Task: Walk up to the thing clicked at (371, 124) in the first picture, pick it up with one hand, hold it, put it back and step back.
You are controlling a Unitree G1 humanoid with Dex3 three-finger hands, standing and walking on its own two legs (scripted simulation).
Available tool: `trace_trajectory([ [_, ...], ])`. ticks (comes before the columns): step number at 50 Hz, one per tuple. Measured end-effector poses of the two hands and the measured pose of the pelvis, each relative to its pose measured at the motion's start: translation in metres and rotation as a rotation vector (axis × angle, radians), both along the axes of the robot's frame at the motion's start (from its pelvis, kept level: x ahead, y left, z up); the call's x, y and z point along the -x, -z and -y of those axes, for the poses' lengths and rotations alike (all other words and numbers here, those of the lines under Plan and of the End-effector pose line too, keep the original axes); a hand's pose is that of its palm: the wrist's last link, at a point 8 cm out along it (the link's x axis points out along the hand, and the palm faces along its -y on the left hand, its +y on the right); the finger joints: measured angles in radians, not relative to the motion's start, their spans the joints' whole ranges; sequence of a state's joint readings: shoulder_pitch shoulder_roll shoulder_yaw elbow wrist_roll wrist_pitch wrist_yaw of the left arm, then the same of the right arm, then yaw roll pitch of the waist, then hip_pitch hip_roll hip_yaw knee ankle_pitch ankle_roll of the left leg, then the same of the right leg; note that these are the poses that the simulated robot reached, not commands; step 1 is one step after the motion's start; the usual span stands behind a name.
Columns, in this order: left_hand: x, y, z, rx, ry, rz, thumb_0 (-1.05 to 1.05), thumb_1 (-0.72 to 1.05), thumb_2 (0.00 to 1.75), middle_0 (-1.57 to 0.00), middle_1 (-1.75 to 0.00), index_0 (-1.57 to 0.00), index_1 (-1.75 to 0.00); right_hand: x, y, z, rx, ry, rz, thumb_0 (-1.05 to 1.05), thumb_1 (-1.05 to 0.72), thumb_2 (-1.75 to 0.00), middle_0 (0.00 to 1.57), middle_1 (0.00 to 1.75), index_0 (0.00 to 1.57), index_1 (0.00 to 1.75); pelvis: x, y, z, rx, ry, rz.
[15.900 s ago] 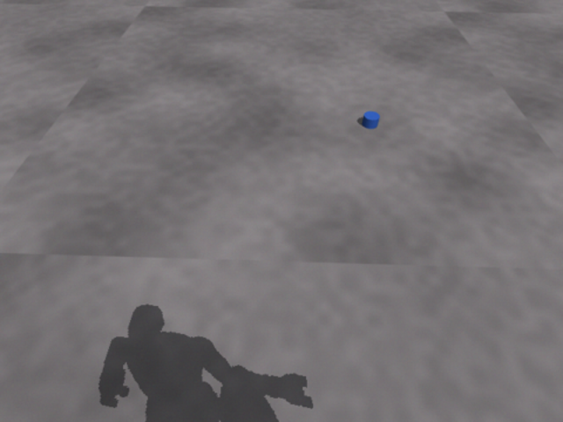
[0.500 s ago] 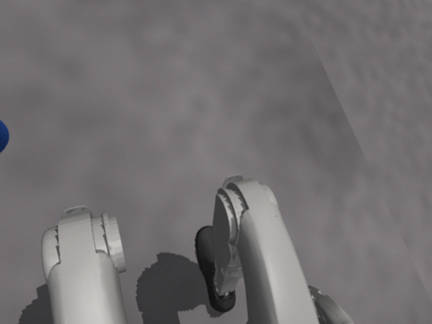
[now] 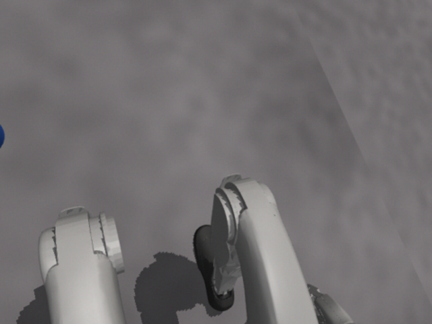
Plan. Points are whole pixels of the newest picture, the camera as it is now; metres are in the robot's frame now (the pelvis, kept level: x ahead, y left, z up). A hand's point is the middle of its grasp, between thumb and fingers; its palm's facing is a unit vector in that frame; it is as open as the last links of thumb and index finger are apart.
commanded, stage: rise first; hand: left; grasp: from above
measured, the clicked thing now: out of the picture +0.48 +0.36 -0.29
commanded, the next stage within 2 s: approach in 1.72 s
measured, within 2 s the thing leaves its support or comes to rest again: neither
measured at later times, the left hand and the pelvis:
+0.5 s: hand out of the picture +0.43 +0.40 -0.17, palm faces -0.45 -0.12 -0.89, open 13.6 cm; pelvis +0.00 +0.00 +0.00, yaw +0 degrees
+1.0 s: hand out of the picture +0.43 +0.40 -0.17, palm faces -0.46 -0.12 -0.88, open 13.5 cm; pelvis +0.00 +0.00 +0.00, yaw +0 degrees
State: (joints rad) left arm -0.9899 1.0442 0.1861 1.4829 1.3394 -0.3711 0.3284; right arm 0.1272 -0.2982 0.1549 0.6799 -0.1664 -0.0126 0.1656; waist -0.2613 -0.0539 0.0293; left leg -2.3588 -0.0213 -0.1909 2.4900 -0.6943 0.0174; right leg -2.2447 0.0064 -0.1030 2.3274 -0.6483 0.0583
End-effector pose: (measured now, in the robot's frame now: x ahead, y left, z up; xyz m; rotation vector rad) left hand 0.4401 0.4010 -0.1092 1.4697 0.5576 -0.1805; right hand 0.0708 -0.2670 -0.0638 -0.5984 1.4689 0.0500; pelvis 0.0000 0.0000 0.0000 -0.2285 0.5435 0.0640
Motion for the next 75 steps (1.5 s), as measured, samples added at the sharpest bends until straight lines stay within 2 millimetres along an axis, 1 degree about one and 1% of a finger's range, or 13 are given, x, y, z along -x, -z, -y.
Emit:
trace_trajectory([
  [10,0.0033,0.0027,0.0001,0.013,0.008,-0.008,0.00,-0.46,0.97,-0.15,-0.98,-0.15,-0.98,0.0030,-0.0012,-0.0008,0.004,-0.001,-0.008,0.00,-0.90,-0.89,0.21,0.30,0.20,0.30,0.0014,0.0002,-0.0010,0.005,0.000,0.004],
  [16,0.0019,0.0006,-0.0012,0.008,0.011,0.002,0.00,-0.46,0.97,-0.15,-0.98,-0.15,-0.97,0.0010,-0.0015,-0.0012,0.006,-0.005,-0.002,0.00,-0.90,-0.89,0.21,0.30,0.20,0.30,0.0010,0.0007,-0.0011,0.005,-0.001,0.003],
  [30,0.0001,0.0037,-0.0017,0.006,0.006,-0.001,0.00,-0.45,0.95,-0.16,-0.97,-0.16,-0.96,-0.0003,-0.0030,-0.0038,0.005,-0.008,0.007,0.00,-0.90,-0.89,0.21,0.30,0.20,0.30,0.0011,0.0004,-0.0025,0.010,0.001,0.004],
  [46,0.0000,0.0052,-0.0036,0.010,0.010,-0.003,0.00,-0.44,0.94,-0.17,-0.96,-0.17,-0.96,0.0006,-0.0038,-0.0005,0.011,-0.022,-0.004,0.00,-0.90,-0.89,0.21,0.30,0.20,0.30,0.0015,0.0013,-0.0019,0.012,0.002,0.008],
  [54,0.0001,0.0081,-0.0001,0.015,0.016,-0.007,0.00,-0.43,0.95,-0.17,-0.95,-0.18,-0.95,-0.0003,-0.0044,-0.0024,0.007,-0.019,0.000,0.00,-0.90,-0.89,0.20,0.30,0.20,0.30,0.0010,0.0005,-0.0021,0.012,0.004,0.009],
  [75,-0.0010,0.0028,-0.0006,0.005,0.005,-0.004,0.00,-0.45,0.95,-0.15,-0.97,-0.15,-0.97,-0.0016,-0.0027,-0.0027,-0.002,-0.019,0.014,0.00,-0.90,-0.89,0.21,0.30,0.20,0.30,0.0014,0.0006,-0.0016,0.008,0.002,0.005],
])
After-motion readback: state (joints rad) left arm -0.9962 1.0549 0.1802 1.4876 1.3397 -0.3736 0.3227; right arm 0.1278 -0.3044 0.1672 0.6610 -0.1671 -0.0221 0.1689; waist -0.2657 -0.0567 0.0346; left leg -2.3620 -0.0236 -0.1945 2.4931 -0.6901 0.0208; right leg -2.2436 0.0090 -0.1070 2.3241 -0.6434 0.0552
